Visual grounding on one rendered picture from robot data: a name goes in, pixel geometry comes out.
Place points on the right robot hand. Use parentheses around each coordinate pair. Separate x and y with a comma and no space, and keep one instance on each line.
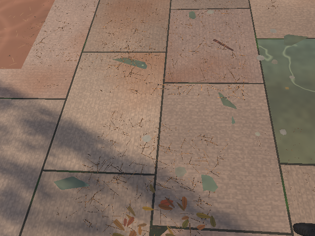
(304,229)

